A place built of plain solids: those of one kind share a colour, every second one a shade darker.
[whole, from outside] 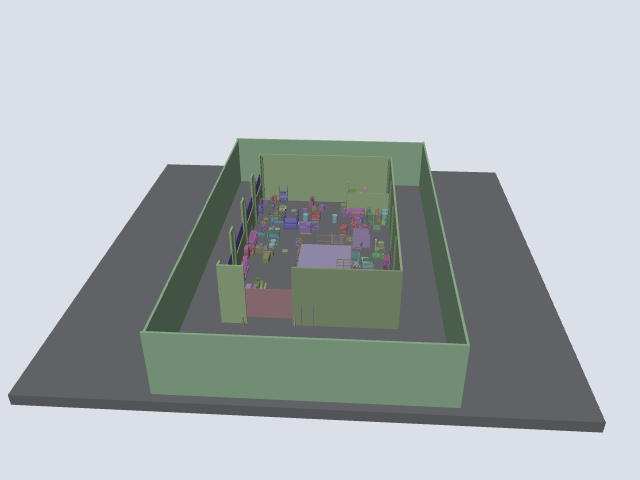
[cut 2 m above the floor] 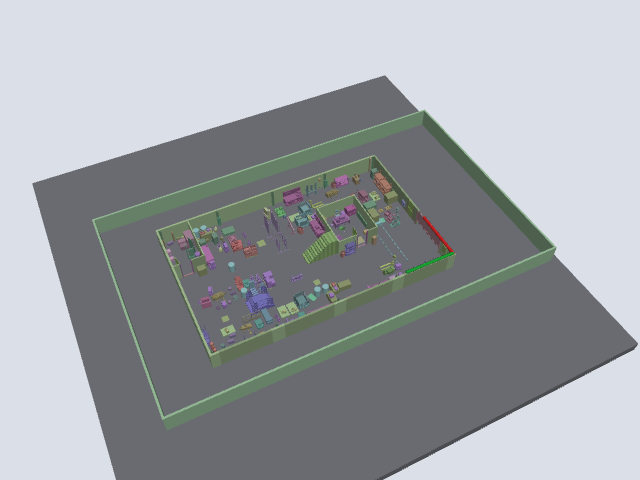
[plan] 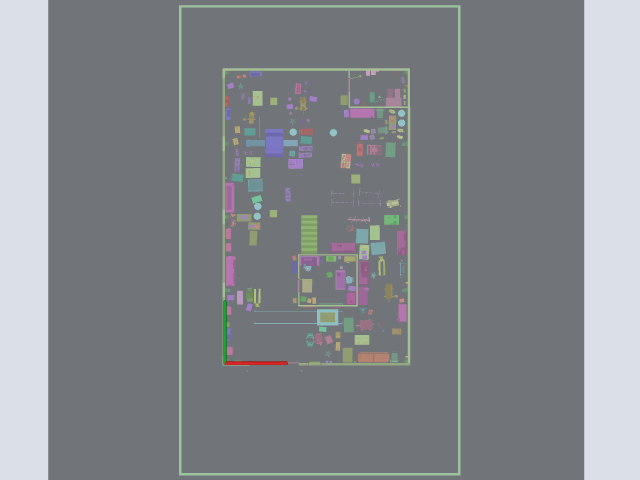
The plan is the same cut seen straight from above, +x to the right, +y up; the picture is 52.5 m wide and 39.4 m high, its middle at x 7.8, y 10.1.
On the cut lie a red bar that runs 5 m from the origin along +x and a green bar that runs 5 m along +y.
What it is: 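A firm's repair and maintenance workshop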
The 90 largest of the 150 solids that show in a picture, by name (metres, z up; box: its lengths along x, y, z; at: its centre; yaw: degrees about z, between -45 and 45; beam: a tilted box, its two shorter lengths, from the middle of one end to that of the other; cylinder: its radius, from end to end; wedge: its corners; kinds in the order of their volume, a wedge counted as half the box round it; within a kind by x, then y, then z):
{
 "yard_bound_1": {"box": [0.2, 38.6, 5.63], "at": [-3.68, 10.08, 2.77]},
 "yard_bound_2": {"box": [23.1, 0.2, 5.89], "at": [7.78, -9.12, 2.9]},
 "yard_bound_3": {"box": [23.1, 0.2, 5.8], "at": [7.78, 29.28, 2.85]},
 "yard_bound_4": {"box": [0.2, 38.6, 5.89], "at": [19.23, 10.08, 2.9]},
 "wall_1": {"box": [0.2, 0.81, 5.95], "at": [-0.1, 0.2, 2.92]},
 "wall_2": {"box": [0.2, 4.81, 2.55], "at": [-0.1, 3.0, 1.23]},
 "wall_3": {"box": [0.2, 1.21, 5.95], "at": [-0.1, 6.0, 2.92]},
 "wall_4": {"box": [0.2, 4.81, 2.55], "at": [-0.1, 9.0, 1.23]},
 "wall_5": {"box": [0.2, 1.21, 5.95], "at": [-0.1, 12.0, 2.92]},
 "wall_6": {"box": [0.2, 4.81, 2.55], "at": [-0.1, 15.0, 1.23]},
 "wall_7": {"box": [0.2, 1.21, 5.95], "at": [-0.1, 18.0, 2.92]},
 "wall_8": {"box": [0.2, 4.81, 2.55], "at": [-0.1, 21.0, 1.23]},
 "wall_9": {"box": [0.2, 0.81, 5.95], "at": [-0.1, 23.8, 2.92]},
 "wall_10": {"box": [2.26, 0.2, 5.95], "at": [0.93, -0.1, 2.92]},
 "wall_11": {"box": [10.4, 0.2, 5.95], "at": [5.0, 24.1, 2.92]},
 "wall_12": {"box": [0.06, 1.17, 2.77], "at": [6.02, 5.22, 1.33]},
 "wall_13": {"box": [0.06, 2.06, 2.77], "at": [6.02, 7.93, 1.33]},
 "wall_14": {"box": [4.8, 0.06, 2.77], "at": [8.45, 4.67, 1.33]},
 "wall_15": {"box": [4.8, 0.06, 2.65], "at": [8.45, 4.73, 1.27]},
 "wall_16": {"box": [4.8, 0.06, 2.77], "at": [8.45, 8.93, 1.33]},
 "wall_17": {"box": [0.06, 1.36, 2.77], "at": [10.17, 21.62, 1.33]},
 "wall_18": {"box": [9.16, 0.2, 5.95], "at": [10.62, -0.1, 2.92]},
 "wall_19": {"box": [0.06, 4.2, 2.65], "at": [10.82, 6.8, 1.27]},
 "wall_20": {"box": [0.06, 4.32, 2.77], "at": [10.88, 6.8, 1.33]},
 "wall_21": {"box": [4.8, 0.06, 2.77], "at": [12.6, 20.97, 1.33]},
 "wall_22": {"box": [4.8, 0.06, 2.65], "at": [12.6, 21.03, 1.27]},
 "wall_23": {"box": [5.0, 0.2, 5.95], "at": [12.7, 24.1, 2.92]},
 "wall_24": {"box": [0.2, 21.2, 5.95], "at": [15.1, 10.4, 2.92]},
 "wall_25": {"box": [0.2, 3.2, 5.95], "at": [15.1, 22.6, 2.92]},
 "stair_1": {"box": [1.33, 0.25, 2.7], "at": [6.92, 9.09, 1.3]},
 "stair_2": {"box": [1.33, 0.25, 2.51], "at": [6.92, 9.32, 1.21]},
 "stair_3": {"box": [1.33, 0.25, 2.32], "at": [6.92, 9.54, 1.11]},
 "stair_4": {"box": [1.33, 0.25, 2.13], "at": [6.92, 9.76, 1.02]},
 "stair_5": {"box": [1.33, 0.25, 1.94], "at": [6.92, 9.99, 0.92]},
 "stair_6": {"box": [1.33, 0.25, 1.75], "at": [6.92, 10.21, 0.83]},
 "stair_7": {"box": [1.33, 0.25, 1.56], "at": [6.92, 10.44, 0.73]},
 "stair_8": {"box": [1.33, 0.25, 1.38], "at": [6.92, 10.66, 0.64]},
 "stair_9": {"box": [1.33, 0.25, 1.19], "at": [6.92, 10.89, 0.54]},
 "stair_10": {"box": [1.33, 0.25, 1.0], "at": [6.92, 11.11, 0.45]},
 "stair_11": {"box": [1.33, 0.25, 0.81], "at": [6.92, 11.33, 0.35]},
 "raised_floor_deck_1": {"box": [4.98, 4.38, 0.24], "at": [8.45, 6.8, 2.72]},
 "crate_1": {"box": [1.2, 0.6, 0.65], "at": [1.57, 11.93, 0.28], "yaw": -0.1},
 "crate_2": {"box": [0.6, 1.2, 0.65], "at": [2.33, 10.25, 0.28], "yaw": -2.8},
 "crate_3": {"box": [1.0, 0.6, 0.65], "at": [2.4, 11.25, 0.28], "yaw": -1.7},
 "crate_4": {"box": [1.2, 0.8, 0.9], "at": [8.43, 3.75, 0.8]},
 "crate_5": {"box": [0.6, 0.8, 0.95], "at": [9.78, 21.57, 0.42], "yaw": 0.6},
 "crate_6": {"box": [0.8, 1.2, 0.95], "at": [10.07, 0.65, 0.43]},
 "crate_7": {"box": [0.6, 1.2, 0.95], "at": [13.75, 19.73, 0.42], "yaw": -0.5},
 "window_pane_1": {"box": [0.1, 4.8, 1.21], "at": [-0.15, 3.0, 3.09]},
 "window_pane_2": {"box": [0.1, 4.8, 1.21], "at": [-0.15, 9.0, 3.09]},
 "window_pane_3": {"box": [0.1, 4.8, 1.21], "at": [-0.15, 15.0, 3.09]},
 "window_pane_4": {"box": [0.1, 4.8, 1.21], "at": [-0.15, 21.0, 3.09]},
 "plant_pumps_1": {"box": [0.46, 1.04, 0.56], "at": [13.54, 22.0, 0.23]},
 "plant_pumps_2": {"box": [1.3, 0.72, 1.35], "at": [13.85, 21.42, 0.62]},
 "plant_pumps_3": {"box": [0.46, 1.04, 0.56], "at": [14.16, 22.0, 0.23]},
 "drum_1": {"cylinder": 0.3, "from": [2.65, 12.05, 0.0], "to": [2.65, 12.05, 0.87]},
 "drum_2": {"cylinder": 0.3, "from": [2.7, 12.85, 0.0], "to": [2.7, 12.85, 0.87]},
 "drum_3": {"cylinder": 0.3, "from": [5.6, 18.95, 0.0], "to": [5.6, 18.95, 0.87]},
 "drum_4": {"cylinder": 0.3, "from": [8.9, 18.9, 0.0], "to": [8.9, 18.9, 0.87]},
 "drum_5": {"cylinder": 0.3, "from": [14.5, 19.7, 0.0], "to": [14.5, 19.7, 0.87]},
 "drum_6": {"cylinder": 0.3, "from": [14.5, 20.5, 0.0], "to": [14.5, 20.5, 0.87]},
 "stile_1": {"box": [1.5, 0.32, 0.41], "at": [4.05, 17.36, 0.15]},
 "stile_2": {"box": [1.5, 1.1, 0.59], "at": [4.05, 18.05, 0.24]},
 "stile_3": {"box": [1.5, 0.32, 0.41], "at": [4.05, 18.74, 0.15]},
 "wheelie_bin_1": {"box": [0.51, 0.62, 1.12], "at": [12.72, 20.43, 0.51]},
 "wheelie_bin_2": {"box": [0.62, 0.51, 1.12], "at": [12.87, 19.1, 0.51], "yaw": 3.1},
 "wheelie_bin_3": {"box": [0.51, 0.62, 1.12], "at": [13.92, 0.52, 0.51]},
 "stillage_1": {"box": [1.08, 0.88, 0.34], "at": [2.5, 14.59, 0.12], "yaw": 2.2},
 "stillage_2": {"box": [1.0, 1.2, 0.22], "at": [11.26, 10.4, 0.06], "yaw": -2.7},
 "stillage_3": {"box": [1.08, 0.88, 0.44], "at": [12.57, 9.42, 0.17], "yaw": 5.4},
 "cart_rails_1": {"box": [1.75, 1.34, 0.4], "at": [8.43, 3.75, 0.15]},
 "parts_trays_1": {"box": [0.8, 1.2, 0.6], "at": [10.16, 3.12, 0.25], "yaw": 1.8},
 "parts_trays_2": {"box": [0.8, 1.2, 0.31], "at": [13.59, 17.5, 0.11], "yaw": -2.1},
 "plan_chest_small_1": {"box": [0.64, 0.92, 0.93], "at": [10.35, 5.31, 0.41]},
 "sectional_door_1": {"box": [4.08, 0.042, 2.98], "at": [4.05, 0.01, 2.07]},
 "roll_cab_1": {"box": [0.46, 0.68, 0.64], "at": [0.29, 9.49, 0.43]},
 "roll_cab_2": {"box": [0.46, 0.85, 0.78], "at": [6.01, 22.52, 0.5], "yaw": -5.0},
 "fitters_bench_1": {"box": [0.71, 2.42, 0.12], "at": [0.41, 13.57, 0.81]},
 "fitters_bench_2": {"box": [0.69, 2.44, 0.15], "at": [0.42, 7.54, 0.11]},
 "floor_pipes_1": {"box": [1.6, 0.52, 0.31], "at": [2.52, 18.05, 0.1]},
 "floor_pipes_2": {"box": [1.2, 0.52, 0.31], "at": [5.38, 18.05, 0.1]},
 "cupboard_steel_low_1": {"box": [0.92, 0.45, 1.05], "at": [10.25, 8.55, 0.47]},
 "pallet_1": {"box": [0.8, 1.2, 0.19], "at": [11.43, 9.1, 0.05], "yaw": -3.4},
 "pallet_2": {"box": [0.8, 1.2, 0.19], "at": [12.3, 10.7, 0.05], "yaw": 0.7},
 "offcuts_bin_1": {"box": [0.76, 0.51, 0.72], "at": [14.1, 2.59, 0.31]},
 "workbench_1": {"box": [0.63, 0.53, 0.8], "at": [11.39, 6.75, 0.35]},
 "bar_rack_1": {"box": [2.52, 0.71, 0.14], "at": [12.17, 0.41, 0.89]},
 "gearbox_1": {"box": [0.89, 0.63, 0.41], "at": [11.58, 3.13, 0.68], "yaw": 5.2},
 "big_motor_1": {"box": [0.38, 1.2, 0.45], "at": [13.46, 5.88, 0.38]},
 "bolt_cartons_1": {"box": [1.2, 0.8, 0.2], "at": [13.68, 11.75, 0.05]}
}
